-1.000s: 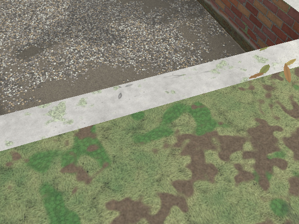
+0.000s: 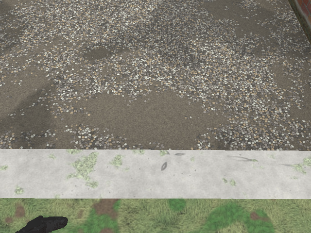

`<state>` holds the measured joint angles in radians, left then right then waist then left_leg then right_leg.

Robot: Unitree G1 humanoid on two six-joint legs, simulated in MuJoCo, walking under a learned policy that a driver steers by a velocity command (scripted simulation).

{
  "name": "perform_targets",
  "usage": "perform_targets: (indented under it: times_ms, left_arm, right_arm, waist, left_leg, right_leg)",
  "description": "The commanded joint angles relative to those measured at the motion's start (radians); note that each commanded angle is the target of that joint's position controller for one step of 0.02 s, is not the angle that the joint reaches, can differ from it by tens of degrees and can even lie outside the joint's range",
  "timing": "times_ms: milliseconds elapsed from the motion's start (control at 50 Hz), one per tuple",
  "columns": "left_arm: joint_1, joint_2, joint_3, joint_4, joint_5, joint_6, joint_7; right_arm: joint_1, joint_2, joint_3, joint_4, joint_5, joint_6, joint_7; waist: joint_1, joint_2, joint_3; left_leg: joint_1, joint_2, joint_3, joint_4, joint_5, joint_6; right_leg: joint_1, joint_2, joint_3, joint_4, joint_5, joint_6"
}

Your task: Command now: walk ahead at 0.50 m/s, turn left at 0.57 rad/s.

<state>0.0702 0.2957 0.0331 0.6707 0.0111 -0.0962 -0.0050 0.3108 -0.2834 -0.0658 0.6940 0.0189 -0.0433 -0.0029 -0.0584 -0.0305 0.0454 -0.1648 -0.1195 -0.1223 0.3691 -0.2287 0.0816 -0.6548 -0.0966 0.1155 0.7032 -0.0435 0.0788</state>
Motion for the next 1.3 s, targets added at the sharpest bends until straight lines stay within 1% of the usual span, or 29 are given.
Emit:
perform_targets:
  times_ms: [20, 80, 120, 140, 160, 180, 220, 300, 380, 460, 520, 540, 560, 580, 640, 820, 840, 880, 900, 920, 980, 1060, 1140, 1180, 1200, 1220, 1240, 1260, 1300]
  left_arm:
    - [-0.074, 0.073, 0.017, -0.077, -0.017, -0.015, -0.007]
    - [-0.035, 0.120, 0.045, -0.073, -0.019, -0.027, -0.013]
    - [0.113, 0.147, 0.068, -0.046, -0.010, -0.035, -0.011]
    - [0.258, 0.211, 0.084, -0.039, 0.009, -0.037, -0.003]
    - [0.304, 0.287, 0.100, -0.013, 0.017, -0.024, -0.009]
    - [0.256, 0.183, 0.080, -0.038, -0.008, -0.019, -0.013]
    - [0.147, 0.094, 0.048, -0.061, 0.004, -0.002, -0.005]
    - [0.104, 0.078, 0.040, -0.013, 0.023, 0.001, -0.001]
    - [0.083, 0.112, 0.052, 0.023, 0.001, 0.037, 0.024]
    - [0.095, 0.101, 0.041, 0.059, -0.018, 0.060, 0.014]
    - [0.084, 0.077, 0.023, 0.081, -0.042, 0.058, -0.001]
    - [0.143, 0.051, 0.014, 0.094, -0.028, 0.050, -0.005]
    - [0.236, 0.026, 0.005, 0.100, 0.002, 0.044, -0.014]
    - [0.271, 0.027, 0.003, 0.104, -0.011, 0.055, -0.014]
    - [0.158, 0.112, 0.025, 0.074, -0.014, 0.093, 0.006]
    - [0.205, 0.071, 0.055, -0.001, -0.016, 0.140, 0.018]
    - [0.204, 0.084, 0.062, -0.012, -0.017, 0.145, 0.019]
    - [0.209, 0.185, 0.089, -0.037, -0.002, 0.152, 0.033]
    - [0.271, 0.194, 0.086, -0.035, 0.017, 0.142, 0.034]
    - [0.259, 0.194, 0.080, -0.045, 0.028, 0.124, 0.033]
    - [0.126, 0.156, 0.073, -0.088, -0.015, 0.123, 0.045]
    - [0.129, 0.147, 0.081, -0.098, -0.021, 0.152, 0.060]
    - [0.099, 0.154, 0.085, -0.116, -0.030, 0.157, 0.052]
    - [0.069, 0.127, 0.075, -0.118, -0.047, 0.157, 0.053]
    - [0.122, 0.083, 0.064, -0.108, -0.030, 0.155, 0.055]
    - [0.169, 0.066, 0.064, -0.116, -0.027, 0.144, 0.055]
    - [0.161, 0.135, 0.089, -0.113, -0.019, 0.129, 0.059]
    - [0.154, 0.189, 0.111, -0.084, -0.034, 0.128, 0.061]
    - [0.166, 0.158, 0.110, -0.037, -0.029, 0.152, 0.068]
  right_arm:
    - [0.024, -0.175, -0.051, -0.049, 0.009, -0.004, -0.010]
    - [0.030, -0.155, -0.048, -0.045, 0.013, 0.004, -0.015]
    - [0.014, -0.109, -0.032, -0.055, 0.006, 0.009, -0.017]
    - [0.045, -0.034, -0.005, -0.071, -0.009, 0.007, -0.015]
    - [0.186, 0.007, 0.009, -0.107, 0.025, -0.002, -0.015]
    - [0.164, -0.117, -0.015, -0.084, 0.034, 0.002, -0.022]
    - [0.012, -0.172, -0.037, -0.103, 0.012, 0.029, -0.037]
    - [0.016, -0.088, -0.026, -0.116, 0.005, 0.063, -0.047]
    - [-0.038, -0.035, 0.003, -0.132, -0.012, 0.066, -0.043]
    - [-0.100, -0.024, 0.011, -0.132, -0.014, 0.066, -0.026]
    - [-0.057, -0.035, 0.002, -0.103, -0.035, 0.059, -0.025]
    - [-0.065, -0.094, -0.009, -0.111, -0.045, 0.054, -0.032]
    - [-0.095, -0.143, -0.014, -0.135, -0.061, 0.062, -0.039]
    - [-0.150, -0.078, 0.002, -0.128, -0.054, 0.074, -0.034]
    - [-0.204, -0.088, -0.011, -0.126, -0.031, 0.078, -0.025]
    - [-0.212, -0.100, -0.040, -0.083, -0.022, 0.066, -0.066]
    - [-0.227, -0.091, -0.041, -0.084, -0.018, 0.065, -0.067]
    - [-0.293, -0.057, -0.036, -0.105, -0.024, 0.062, -0.070]
    - [-0.359, -0.054, -0.035, -0.132, -0.018, 0.053, -0.070]
    - [-0.328, -0.055, -0.044, -0.118, -0.011, 0.046, -0.066]
    - [-0.232, -0.082, -0.055, -0.061, -0.020, 0.052, -0.066]
    - [-0.230, -0.026, -0.029, -0.054, -0.007, 0.042, -0.044]
    - [-0.175, -0.064, -0.036, -0.038, 0.003, 0.030, -0.019]
    - [-0.115, -0.070, -0.039, -0.018, -0.006, 0.022, -0.011]
    - [-0.114, -0.116, -0.047, -0.029, -0.029, 0.020, -0.012]
    - [-0.137, -0.204, -0.064, -0.037, -0.051, 0.031, -0.013]
    - [-0.156, -0.177, -0.055, -0.052, -0.075, 0.025, -0.007]
    - [-0.199, -0.143, -0.043, -0.069, -0.068, 0.023, -0.008]
    - [-0.254, -0.090, -0.025, -0.070, -0.034, 0.028, -0.017]
  waist:
    - [-0.014, 0.122, -0.061]
    - [0.020, 0.155, -0.086]
    - [0.108, 0.160, -0.140]
    - [0.153, 0.020, -0.277]
    - [0.070, -0.330, -0.384]
    - [0.094, -0.203, -0.304]
    - [0.101, -0.035, -0.138]
    - [0.049, -0.106, -0.100]
    - [0.053, -0.074, -0.170]
    - [0.068, -0.080, -0.157]
    - [0.020, -0.067, -0.121]
    - [0.044, -0.004, -0.138]
    - [0.105, 0.145, -0.203]
    - [0.123, 0.237, -0.242]
    - [0.071, 0.132, -0.091]
    - [0.092, 0.151, -0.142]
    - [0.094, 0.089, -0.123]
    - [0.107, -0.219, -0.042]
    - [0.159, -0.266, -0.040]
    - [0.131, -0.191, -0.066]
    - [0.063, -0.033, -0.110]
    - [0.071, -0.097, -0.148]
    - [0.072, -0.158, -0.157]
    - [0.036, -0.135, -0.147]
    - [0.062, -0.007, -0.159]
    - [0.115, 0.277, -0.117]
    - [0.090, 0.297, -0.119]
    - [0.092, 0.190, -0.082]
    - [0.104, 0.145, -0.043]
  left_leg:
    - [-0.121, 0.189, -0.164, -0.066, 0.126, 0.134]
    - [-0.024, 0.229, -0.262, 0.048, 0.084, 0.103]
    - [-0.068, 0.174, -0.241, 0.224, 0.111, 0.054]
    - [-0.187, 0.103, -0.149, 0.542, -0.082, 0.006]
    - [-0.501, -0.003, -0.052, 0.840, -0.436, -0.051]
    - [-0.619, 0.074, -0.075, 0.985, -0.370, -0.081]
    - [-0.580, 0.128, -0.021, 1.031, -0.252, -0.114]
    - [-0.440, 0.149, 0.029, 0.854, -0.199, -0.134]
    - [-0.387, 0.156, 0.048, 0.597, -0.065, -0.144]
    - [-0.207, 0.143, 0.079, 0.364, 0.026, -0.125]
    - [0.003, 0.118, 0.110, 0.053, 0.251, -0.072]
    - [0.112, 0.211, 0.013, 0.038, 0.534, -0.042]
    - [0.214, 0.380, -0.108, 0.113, 0.786, 0.047]
    - [0.124, 0.407, -0.116, 0.118, 0.605, 0.125]
    - [0.051, 0.264, -0.019, 0.097, 0.180, 0.028]
    - [-0.047, 0.402, -0.006, 0.120, 0.220, 0.082]
    - [-0.092, 0.357, 0.053, 0.171, 0.136, 0.037]
    - [-0.324, 0.119, 0.228, 0.449, -0.115, -0.106]
    - [-0.481, 0.066, 0.126, 0.641, -0.407, -0.119]
    - [-0.524, 0.087, 0.032, 0.791, -0.443, -0.112]
    - [-0.505, 0.128, 0.021, 0.777, -0.277, -0.129]
    - [-0.338, 0.084, 0.056, 0.525, -0.162, -0.156]
    - [-0.201, 0.072, 0.060, 0.298, -0.131, -0.143]
    - [-0.060, 0.094, 0.073, 0.049, 0.085, -0.105]
    - [0.026, 0.236, -0.074, -0.007, 0.195, -0.057]
    - [0.046, 0.422, -0.300, -0.025, 0.452, 0.090]
    - [-0.045, 0.531, -0.439, -0.069, 0.391, 0.232]
    - [-0.081, 0.486, -0.370, -0.070, 0.280, 0.229]
    - [-0.095, 0.366, -0.205, -0.041, 0.189, 0.151]
  right_leg:
    - [0.211, 0.093, -0.067, -0.132, 0.111, 0.006]
    - [0.260, 0.096, -0.040, -0.184, 0.027, -0.040]
    - [0.465, 0.076, -0.050, -0.224, -0.004, -0.098]
    - [0.708, -0.121, 0.152, -0.221, -0.047, -0.168]
    - [0.931, -0.343, 0.638, -0.338, -0.193, -0.344]
    - [0.881, -0.342, 0.679, -0.360, -0.286, -0.344]
    - [0.637, -0.260, 0.322, -0.324, 0.097, -0.293]
    - [0.452, -0.139, 0.027, -0.341, 0.530, -0.292]
    - [0.520, -0.164, -0.035, -0.323, 0.606, -0.329]
    - [0.461, -0.137, -0.066, -0.311, 0.494, -0.310]
    - [0.393, -0.092, -0.031, -0.252, 0.273, -0.244]
    - [0.342, -0.044, -0.033, -0.222, 0.093, -0.173]
    - [0.280, 0.027, -0.067, -0.156, -0.297, -0.105]
    - [0.342, 0.025, -0.084, -0.161, -0.425, -0.076]
    - [0.249, 0.057, -0.092, -0.184, -0.236, -0.086]
    - [0.284, 0.068, -0.106, 0.007, -0.195, -0.111]
    - [0.303, 0.050, -0.066, -0.064, -0.068, -0.141]
    - [0.367, -0.092, 0.290, -0.315, 0.100, -0.302]
    - [0.467, -0.181, 0.443, -0.398, 0.157, -0.403]
    - [0.506, -0.214, 0.444, -0.371, 0.206, -0.428]
    - [0.543, -0.133, 0.292, -0.275, 0.274, -0.331]
    - [0.504, -0.057, 0.242, -0.241, 0.288, -0.298]
    - [0.485, -0.064, 0.347, -0.255, 0.167, -0.292]
    - [0.422, -0.020, 0.349, -0.226, -0.008, -0.232]
    - [0.349, 0.055, 0.278, -0.113, -0.219, -0.173]
    - [0.179, 0.242, 0.116, 0.078, -0.536, -0.105]
    - [0.153, 0.217, 0.098, 0.336, -0.664, -0.051]
    - [0.136, 0.198, 0.105, 0.486, -0.601, -0.039]
    - [0.118, 0.202, 0.101, 0.570, -0.478, -0.009]
